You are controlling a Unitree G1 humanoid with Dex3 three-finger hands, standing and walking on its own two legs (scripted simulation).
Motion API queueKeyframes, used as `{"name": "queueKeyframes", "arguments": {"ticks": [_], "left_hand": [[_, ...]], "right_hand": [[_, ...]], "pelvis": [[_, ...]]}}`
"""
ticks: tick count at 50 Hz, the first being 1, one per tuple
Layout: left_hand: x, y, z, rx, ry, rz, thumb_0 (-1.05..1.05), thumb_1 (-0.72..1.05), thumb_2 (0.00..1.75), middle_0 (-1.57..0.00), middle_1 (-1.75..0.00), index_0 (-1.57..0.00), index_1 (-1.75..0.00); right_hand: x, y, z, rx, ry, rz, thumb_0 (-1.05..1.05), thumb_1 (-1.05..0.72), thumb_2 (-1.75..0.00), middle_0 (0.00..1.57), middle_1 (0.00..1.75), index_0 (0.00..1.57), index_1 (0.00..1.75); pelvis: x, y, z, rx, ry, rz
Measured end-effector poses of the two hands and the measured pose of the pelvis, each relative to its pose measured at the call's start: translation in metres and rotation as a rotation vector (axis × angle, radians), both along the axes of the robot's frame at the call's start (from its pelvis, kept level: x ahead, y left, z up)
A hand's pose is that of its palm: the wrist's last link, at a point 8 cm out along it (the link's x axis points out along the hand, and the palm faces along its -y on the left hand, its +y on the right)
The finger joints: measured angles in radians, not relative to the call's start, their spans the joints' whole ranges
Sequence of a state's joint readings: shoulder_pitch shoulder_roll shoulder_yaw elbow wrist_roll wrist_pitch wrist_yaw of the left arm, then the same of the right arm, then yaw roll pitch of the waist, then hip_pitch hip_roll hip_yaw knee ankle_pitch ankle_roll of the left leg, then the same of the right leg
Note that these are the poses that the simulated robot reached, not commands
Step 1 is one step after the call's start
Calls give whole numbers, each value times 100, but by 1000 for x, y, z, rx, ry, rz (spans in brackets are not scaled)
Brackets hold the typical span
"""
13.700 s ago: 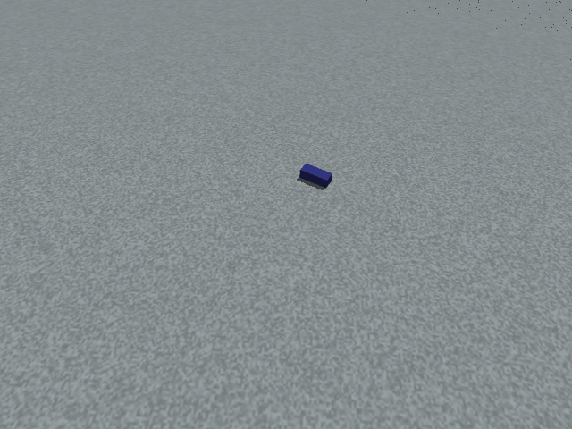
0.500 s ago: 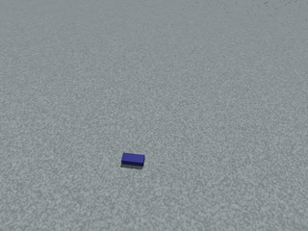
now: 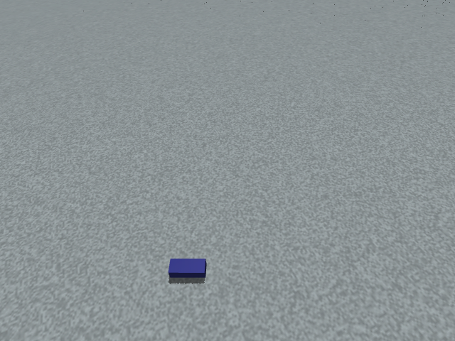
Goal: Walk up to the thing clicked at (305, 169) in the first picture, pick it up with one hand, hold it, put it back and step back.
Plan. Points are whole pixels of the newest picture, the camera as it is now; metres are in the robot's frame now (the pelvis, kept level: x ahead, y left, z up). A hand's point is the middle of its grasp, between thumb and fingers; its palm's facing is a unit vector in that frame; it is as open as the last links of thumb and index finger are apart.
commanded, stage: walk up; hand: left
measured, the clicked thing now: (187, 268) +0.56 +0.22 -0.73
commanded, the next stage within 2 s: stand in 1.92 s
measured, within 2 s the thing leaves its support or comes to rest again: neither
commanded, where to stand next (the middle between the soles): +0.18 -0.01 m, yaw +0 degrees
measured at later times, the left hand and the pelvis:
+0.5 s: hand (93, 337) +0.17 +0.29 -0.15, palm faces -0.04 -0.94 -0.33, open 7.4 cm; pelvis +0.12 +0.02 +0.00, yaw +0 degrees
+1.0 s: hand (114, 287) +0.27 +0.27 -0.13, palm faces -0.02 -0.94 -0.35, open 7.4 cm; pelvis +0.17 +0.01 +0.01, yaw +0 degrees
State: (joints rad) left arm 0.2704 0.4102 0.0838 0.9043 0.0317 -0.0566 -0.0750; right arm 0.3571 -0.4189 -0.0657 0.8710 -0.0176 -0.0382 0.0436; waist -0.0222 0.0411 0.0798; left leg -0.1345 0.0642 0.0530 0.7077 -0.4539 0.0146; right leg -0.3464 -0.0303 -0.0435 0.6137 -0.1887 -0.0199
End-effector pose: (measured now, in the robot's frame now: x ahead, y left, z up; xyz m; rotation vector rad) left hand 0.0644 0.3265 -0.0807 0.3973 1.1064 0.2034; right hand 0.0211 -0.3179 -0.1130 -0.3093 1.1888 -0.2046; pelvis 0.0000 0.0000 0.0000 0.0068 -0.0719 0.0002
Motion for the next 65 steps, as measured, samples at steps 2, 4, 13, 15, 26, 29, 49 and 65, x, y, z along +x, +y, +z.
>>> {"name": "queueKeyframes", "arguments": {"ticks": [2, 4, 13, 15, 26, 29, 49, 65], "left_hand": [[17, -8, 3, -1, -42, 5, 0, 91, 90, -20, -30, -20, -30], [28, -14, 8, -9, -64, 16, 0, 91, 90, -20, -30, -20, -30], [54, -12, 3, -39, -8, 31, 0, 90, 90, -20, -30, -20, -30], [60, -6, -7, -47, 14, 38, 0, 90, 90, -20, -30, -20, -30], [109, 6, -37, -83, 85, 21, 1, 91, 90, -20, -30, -20, -30], [117, 5, -34, -68, 89, 16, 0, 91, 90, -20, -30, -20, -30], [193, -16, -16, -62, 26, 27, 0, 91, 90, -20, -30, -20, -30], [203, -29, -13, -87, 65, 46, 0, 91, 90, -20, -30, -20, -30]], "right_hand": [[19, -1, -3, 6, 9, 14, 0, -91, -90, 20, 30, 20, 30], [39, -1, -1, 14, 3, 31, 0, -91, -90, 20, 30, 20, 30], [119, 5, 23, -17, -33, 92, 0, -91, -90, 20, 30, 20, 30], [134, 8, 25, -43, -36, 94, 0, -91, -90, 20, 30, 20, 30], [182, 28, 38, -89, -103, 77, 0, -90, -90, 20, 30, 20, 30], [188, 22, 34, -87, -99, 73, 0, -90, -90, 20, 30, 20, 30], [221, 35, 8, 23, 5, 21, 0, -91, -90, 20, 30, 20, 30], [236, 17, 25, -13, 15, -8, 0, -91, -90, 20, 30, 20, 30]], "pelvis": [[11, -4, 0, 1, -2, 3], [23, -5, 4, -1, -1, 6], [75, 2, 13, -18, 23, 11], [87, 8, 9, -22, 24, 10], [126, 22, 3, -21, 25, -11], [134, 19, 3, -25, 28, -12], [169, 9, 13, -10, 28, -7], [177, 4, 25, -10, 27, -4]]}}
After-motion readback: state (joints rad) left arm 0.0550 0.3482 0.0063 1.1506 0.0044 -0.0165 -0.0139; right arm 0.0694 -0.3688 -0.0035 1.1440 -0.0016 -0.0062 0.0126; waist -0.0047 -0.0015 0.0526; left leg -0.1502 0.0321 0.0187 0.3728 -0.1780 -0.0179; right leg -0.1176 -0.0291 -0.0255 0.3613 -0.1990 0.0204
